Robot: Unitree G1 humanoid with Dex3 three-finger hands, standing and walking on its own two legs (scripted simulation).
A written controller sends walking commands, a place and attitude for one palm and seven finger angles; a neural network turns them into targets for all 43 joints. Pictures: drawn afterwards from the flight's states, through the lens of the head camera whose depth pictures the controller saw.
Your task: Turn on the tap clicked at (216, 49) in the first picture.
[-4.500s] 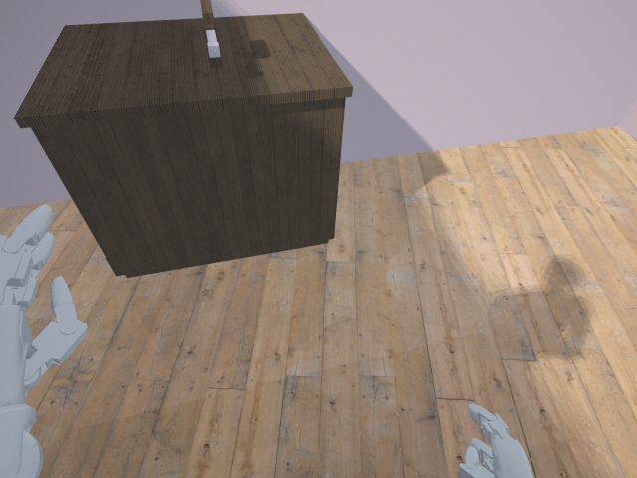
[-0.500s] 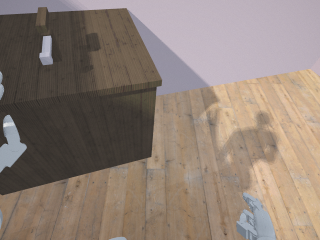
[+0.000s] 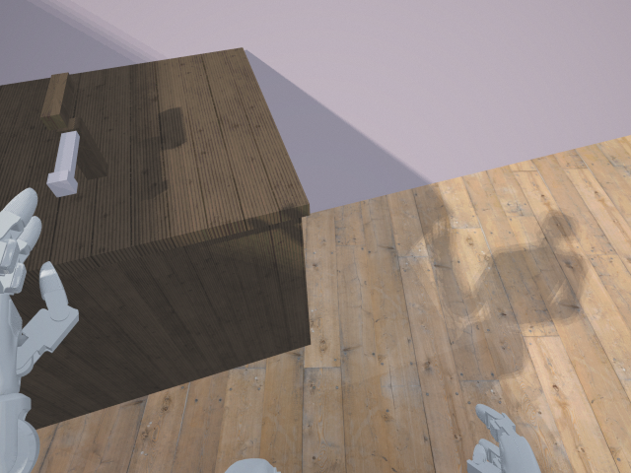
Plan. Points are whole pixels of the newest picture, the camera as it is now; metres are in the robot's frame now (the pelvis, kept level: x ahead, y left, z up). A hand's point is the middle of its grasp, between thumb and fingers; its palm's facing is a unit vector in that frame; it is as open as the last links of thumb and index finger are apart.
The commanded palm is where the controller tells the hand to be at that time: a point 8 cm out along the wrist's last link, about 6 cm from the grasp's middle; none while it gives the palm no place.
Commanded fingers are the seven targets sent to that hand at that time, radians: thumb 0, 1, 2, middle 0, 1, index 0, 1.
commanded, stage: take the last steps up to it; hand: left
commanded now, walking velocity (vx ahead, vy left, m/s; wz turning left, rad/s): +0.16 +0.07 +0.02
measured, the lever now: (62, 183) +0.48 +0.41 +0.09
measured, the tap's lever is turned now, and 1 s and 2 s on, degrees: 0 0 0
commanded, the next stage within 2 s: come to a stop and stand still in 0.06 s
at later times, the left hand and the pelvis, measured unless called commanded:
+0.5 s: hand (80, 261) +0.27 +0.24 +0.18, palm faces +0.37 -0.84 -0.39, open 7.4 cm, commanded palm +0.22 +0.29 +0.18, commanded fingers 0.00 0.90 0.90 -0.20 -0.30 -0.20 -0.30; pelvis +0.05 +0.01 +0.00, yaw -1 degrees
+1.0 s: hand (109, 291) +0.25 +0.21 +0.17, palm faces +0.38 -0.84 -0.39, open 7.4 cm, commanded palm +0.20 +0.25 +0.18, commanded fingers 0.00 0.90 0.90 -0.20 -0.30 -0.20 -0.30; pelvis +0.03 -0.03 +0.00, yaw -2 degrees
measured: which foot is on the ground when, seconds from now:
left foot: up 0.00-0.18, down 0.20-0.60, up 0.62-0.80, down 0.82-1.00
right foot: down 0.00-0.22, up 0.24-0.52, down 0.54-1.00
